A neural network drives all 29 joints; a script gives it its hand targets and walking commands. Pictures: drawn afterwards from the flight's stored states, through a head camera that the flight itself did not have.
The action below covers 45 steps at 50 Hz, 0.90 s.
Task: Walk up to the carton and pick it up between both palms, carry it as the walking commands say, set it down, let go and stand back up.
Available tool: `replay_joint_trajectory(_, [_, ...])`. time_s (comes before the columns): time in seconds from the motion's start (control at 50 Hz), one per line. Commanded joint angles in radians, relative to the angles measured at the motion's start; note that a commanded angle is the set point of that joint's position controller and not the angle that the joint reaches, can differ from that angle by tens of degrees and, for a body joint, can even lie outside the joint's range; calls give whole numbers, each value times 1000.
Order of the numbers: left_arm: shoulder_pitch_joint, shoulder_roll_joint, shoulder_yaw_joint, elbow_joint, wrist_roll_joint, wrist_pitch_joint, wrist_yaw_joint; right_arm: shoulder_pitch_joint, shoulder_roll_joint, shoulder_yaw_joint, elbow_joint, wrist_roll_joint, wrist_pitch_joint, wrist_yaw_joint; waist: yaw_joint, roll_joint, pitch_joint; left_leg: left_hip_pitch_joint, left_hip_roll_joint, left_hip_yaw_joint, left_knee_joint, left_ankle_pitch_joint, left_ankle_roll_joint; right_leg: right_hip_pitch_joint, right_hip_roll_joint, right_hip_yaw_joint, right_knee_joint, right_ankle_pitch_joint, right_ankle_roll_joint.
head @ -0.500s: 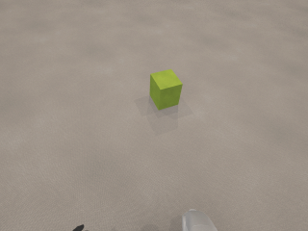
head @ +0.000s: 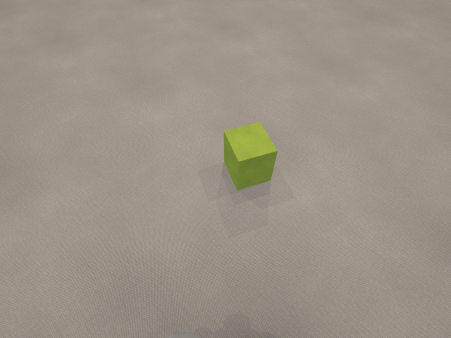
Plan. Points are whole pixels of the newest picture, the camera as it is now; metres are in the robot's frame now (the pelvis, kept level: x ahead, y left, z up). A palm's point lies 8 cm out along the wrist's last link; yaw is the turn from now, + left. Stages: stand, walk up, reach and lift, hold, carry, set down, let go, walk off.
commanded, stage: walk up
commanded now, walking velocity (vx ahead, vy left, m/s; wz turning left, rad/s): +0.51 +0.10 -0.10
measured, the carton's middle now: (248, 156) +1.00 -0.07 -0.64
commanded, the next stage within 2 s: none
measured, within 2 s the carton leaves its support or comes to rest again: neither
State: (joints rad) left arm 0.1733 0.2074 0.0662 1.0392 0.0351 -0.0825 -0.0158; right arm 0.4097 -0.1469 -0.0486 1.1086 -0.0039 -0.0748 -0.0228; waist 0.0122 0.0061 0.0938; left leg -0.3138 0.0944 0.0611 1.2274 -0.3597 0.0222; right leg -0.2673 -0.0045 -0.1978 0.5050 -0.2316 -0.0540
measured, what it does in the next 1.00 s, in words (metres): walks ahead: left foot, then right foot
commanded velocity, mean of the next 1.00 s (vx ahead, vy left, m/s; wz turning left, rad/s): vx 0.41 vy -0.08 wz -0.01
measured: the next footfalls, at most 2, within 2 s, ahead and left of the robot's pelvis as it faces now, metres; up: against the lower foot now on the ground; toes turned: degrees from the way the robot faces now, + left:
left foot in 0.40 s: +0.39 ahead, +0.15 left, +0.00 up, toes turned +8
right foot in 1.00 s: +0.58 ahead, -0.14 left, +0.00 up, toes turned -10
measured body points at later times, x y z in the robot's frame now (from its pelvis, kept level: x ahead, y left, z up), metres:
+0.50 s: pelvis +0.28 +0.07 -0.01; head +0.32 +0.09 +0.44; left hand +0.22 +0.30 -0.17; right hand +0.36 -0.18 -0.14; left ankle +0.35 +0.14 -0.73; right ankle +0.11 -0.07 -0.63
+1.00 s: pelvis +0.47 -0.01 +0.00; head +0.51 -0.01 +0.44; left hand +0.59 +0.21 -0.15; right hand +0.35 -0.23 -0.14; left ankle +0.36 +0.14 -0.73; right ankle +0.54 -0.13 -0.74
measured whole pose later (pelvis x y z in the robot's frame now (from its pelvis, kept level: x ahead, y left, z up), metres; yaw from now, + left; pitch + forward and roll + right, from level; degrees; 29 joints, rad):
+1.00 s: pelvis +0.47 -0.01 +0.00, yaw -2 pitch +1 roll -1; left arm 0.12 0.18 0.07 1.01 0.03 -0.04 -0.02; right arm 0.50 -0.14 -0.06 1.10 -0.03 -0.07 -0.03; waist -0.07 0.00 0.06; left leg -0.05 0.16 0.13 0.51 -0.43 -0.07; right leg -0.34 -0.04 -0.16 0.46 -0.11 -0.02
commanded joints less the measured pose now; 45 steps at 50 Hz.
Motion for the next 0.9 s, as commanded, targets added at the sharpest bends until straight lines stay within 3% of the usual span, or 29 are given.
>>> replay_joint_trajectory(0.0, [159, 5, -19, 26, -14, -17, 4, 72, -74, -36, -38, -17, 13, 15, -7, -45, -24, -167, 53, -76, -7, 119, 12, 96, -299, 387, -270, 418, -59])
replay_joint_trajectory(0.06, [197, 35, -17, 33, -23, -24, 9, 63, -22, -35, -47, -26, 56, 36, -33, -115, -41, -233, 30, -31, -74, 157, -26, 146, -251, 283, -268, 430, -44])
replay_joint_trajectory(0.1, [218, 67, -15, 28, -23, -33, 20, -68, -10, -31, -100, -21, 78, 48, -27, -146, 4, -321, 42, -11, -126, 229, -45, 161, -264, 191, -310, 398, -32])
replay_joint_trajectory(0.12, [239, 55, -17, 33, -22, -34, 21, -113, -21, -24, -118, -24, 80, 53, -25, -159, 24, -318, 40, -10, -163, 261, -49, 137, -247, 170, -309, 423, -14])
replay_joint_trajectory(0.16, [316, 44, -29, 56, -12, -37, 30, -244, -51, -26, -162, -26, 72, 64, 8, -149, 59, -307, 43, 21, -308, 332, -71, 100, -248, 170, -349, 340, -20])
replay_joint_trajectory(0.18, [321, 54, -28, 57, -10, -35, 30, -274, -50, -24, -164, -22, 69, 69, 26, -185, 69, -336, 24, 63, -362, 352, -69, 156, -230, 149, -353, 358, -7])
replay_joint_trajectory(0.22, [343, 45, -28, 62, -10, -33, 33, -371, -43, -16, -191, -17, 56, 73, 32, -131, 91, -287, 9, 82, -538, 366, -60, 157, -234, 121, -373, 326, -15])
replay_joint_trajectory(0.24, [351, 47, -26, 69, -14, -30, 31, -426, -46, -10, -219, -10, 51, 74, 57, -202, 78, -254, -5, 105, -595, 363, -50, 164, -211, 107, -365, 293, -15])
replay_joint_trajectory(0.26, [370, 63, -13, 84, -19, -20, 32, -436, -39, -5, -230, -11, 39, 75, 43, -234, 65, -203, -27, 111, -638, 314, -33, 186, -183, 105, -355, 229, -37])
replay_joint_trajectory(0.3, [441, 78, -13, 111, -12, -15, 38, -427, -51, -17, -201, -18, 42, 62, 58, -192, 60, -150, -67, 163, -612, 208, -10, 235, -240, 125, -292, 451, -61])
replay_joint_trajectory(0.32, [401, 117, 1, 106, -7, -19, 43, -380, -70, -27, -200, -21, 28, 55, 21, -189, 54, -132, -44, 106, -675, 208, 6, 280, -255, 116, -210, 576, -47])
replay_joint_trajectory(0.34, [400, 99, 1, 109, -7, -16, 40, -307, -68, -32, -171, -23, 20, 47, -12, -152, 26, -64, -64, 115, -674, 171, 21, 287, -252, 105, -119, 688, -40])
replay_joint_trajectory(0.36, [403, 101, 3, 117, -10, -12, 45, -177, -110, -45, -130, -34, 6, 42, -59, -86, -80, 112, -95, 150, -746, 199, 34, 279, -225, 72, 48, 684, -28])
replay_joint_trajectory(0.38, [374, 97, 2, 90, -14, -11, 44, 32, -164, -68, -92, -38, -10, 30, -150, -19, -212, 386, 27, 5, -734, 216, 51, 116, -180, 73, 286, 418, 1])
replay_joint_trajectory(0.4, [409, 6, -13, 70, -26, -10, 45, 156, -271, -91, -66, -53, -14, 18, -155, 218, -333, 653, 341, -412, -784, 238, 98, -159, -52, 72, 595, -234, 26])
replay_joint_trajectory(0.42, [465, -3, 4, 93, -40, -1, 44, 189, -340, -109, -37, -26, 4, 4, -153, 156, -371, 661, 469, -689, -911, 211, 193, -280, 6, 191, 773, -310, 46])
replay_joint_trajectory(0.44, [370, 45, 21, 59, -23, -1, 39, 151, -338, -110, -31, -9, 12, 5, -127, 110, -312, 490, 455, -714, -986, 263, 166, -267, -46, 253, 806, -244, 49])
replay_joint_trajectory(0.46, [308, 30, 22, 39, -18, 1, 24, 56, -245, -79, -41, -4, 4, 11, -84, 79, -214, 362, 385, -564, -970, 339, 108, -248, -73, 255, 800, -156, 50])
replay_joint_trajectory(0.48, [241, -13, 15, 13, -6, 1, 15, 2, -144, -52, -42, -16, -5, 10, -71, 62, -117, 263, 319, -418, -972, 386, 85, -255, -101, 248, 800, -60, 39])
replay_joint_trajectory(0.5, [231, -30, 10, 21, -6, 10, 10, -52, -93, -33, -56, -19, -12, 9, -41, 112, -71, 208, 248, -268, -973, 432, 60, -254, -119, 247, 762, -2, 42])
replay_joint_trajectory(0.52, [222, -18, 9, 14, -11, 24, 5, -56, -61, -27, -55, -19, -12, 6, -24, 159, -75, 217, 215, -199, -961, 489, 49, -255, -125, 241, 765, 34, 39])
replay_joint_trajectory(0.58, [246, -22, 11, 22, -8, 61, 0, -33, -90, -11, -48, -19, -29, 16, 13, 112, -79, 150, 187, -98, -952, 670, 38, -227, -89, 187, 707, 54, 50])
replay_joint_trajectory(0.6, [243, -28, 10, 23, -12, 74, 1, 5, -113, -10, -49, -20, -35, 20, 6, 138, -65, 154, 181, -42, -955, 729, 25, -240, -85, 156, 671, 62, 55])
replay_joint_trajectory(0.7, [67, -13, -8, -43, -14, 95, -24, 112, -108, 4, -23, -15, -31, 12, -20, 190, 48, 103, 191, -13, -1006, 698, 21, -316, -92, 119, 463, 185, 88])
replay_joint_trajectory(0.74, [13, 10, 4, -63, -13, 94, -32, 159, -116, 4, -20, -20, -26, -3, -42, 125, 46, 173, 210, -13, -1001, 789, 20, -351, -85, 109, 400, 192, 101])
replay_joint_trajectory(0.8, [-47, 1, -5, -80, -15, 81, -26, 190, -152, -18, -19, -14, -15, -18, -77, 163, 2, 256, 210, -11, -975, 651, 40, -310, -77, 82, 233, 152, 104])
replay_joint_trajectory(0.82, [-86, 8, -8, -83, -11, 77, -27, 195, -129, -19, -8, -16, -14, -21, -91, 170, 36, 270, 240, -20, -977, 658, 63, -331, -77, 78, 187, 126, 105])
replay_joint_trajectory(0.84, [-89, 6, -5, -85, -17, 75, -25, 183, -143, -31, -10, -22, -6, -21, -89, 206, 32, 263, 230, -3, -971, 626, 63, -297, -71, 71, 148, 114, 102])
replay_joint_trajectory(0.88, [-101, 20, 5, -100, -13, 74, -20, 183, -150, -42, -8, -26, -5, -22, -81, 174, 43, 222, 272, -16, -968, 633, 66, -212, -83, 90, 115, 81, 88])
